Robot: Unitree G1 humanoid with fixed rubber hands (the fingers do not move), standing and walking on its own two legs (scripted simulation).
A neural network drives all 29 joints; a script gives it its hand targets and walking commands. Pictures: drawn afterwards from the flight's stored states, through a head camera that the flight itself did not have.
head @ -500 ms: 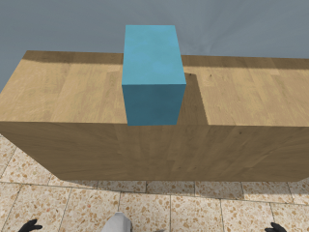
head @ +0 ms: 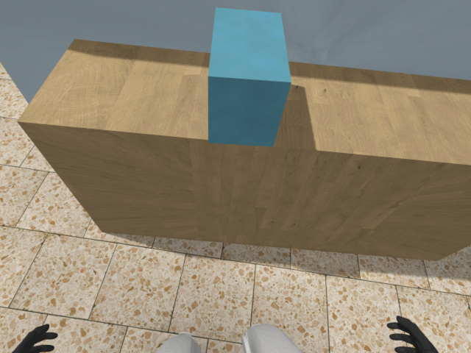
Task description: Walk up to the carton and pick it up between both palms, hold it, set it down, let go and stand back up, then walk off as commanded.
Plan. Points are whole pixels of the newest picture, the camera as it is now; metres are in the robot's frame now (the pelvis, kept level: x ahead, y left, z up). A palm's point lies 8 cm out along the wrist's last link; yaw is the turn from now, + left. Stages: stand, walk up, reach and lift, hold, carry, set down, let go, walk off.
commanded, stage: walk off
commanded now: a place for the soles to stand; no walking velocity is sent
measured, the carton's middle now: (244, 77) +0.72 -0.02 +0.01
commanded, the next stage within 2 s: stand in 0.88 s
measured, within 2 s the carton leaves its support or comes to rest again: neither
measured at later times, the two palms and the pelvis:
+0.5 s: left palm out of the picture -0.01 +0.32 -0.08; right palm out of the picture -0.03 -0.32 -0.11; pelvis -0.09 -0.01 +0.00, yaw +3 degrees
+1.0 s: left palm out of the picture +0.00 +0.29 -0.08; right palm out of the picture +0.04 -0.32 -0.08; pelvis -0.09 -0.02 +0.02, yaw +2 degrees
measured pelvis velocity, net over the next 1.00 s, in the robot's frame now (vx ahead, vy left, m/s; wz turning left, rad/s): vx -0.09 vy -0.02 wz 0.04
